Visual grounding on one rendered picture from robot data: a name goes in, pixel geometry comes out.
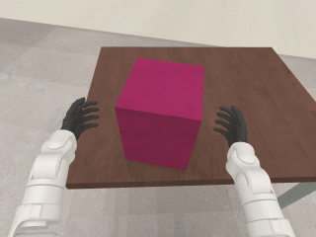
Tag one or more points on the right robot forearm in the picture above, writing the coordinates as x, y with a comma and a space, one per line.
257, 196

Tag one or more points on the carton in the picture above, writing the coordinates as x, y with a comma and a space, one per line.
159, 112

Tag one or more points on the robot right hand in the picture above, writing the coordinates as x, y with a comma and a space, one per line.
236, 127

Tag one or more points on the robot left hand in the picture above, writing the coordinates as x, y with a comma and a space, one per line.
75, 117

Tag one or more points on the table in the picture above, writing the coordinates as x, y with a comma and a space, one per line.
280, 118

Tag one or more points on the left robot forearm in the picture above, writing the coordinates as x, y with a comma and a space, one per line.
41, 205

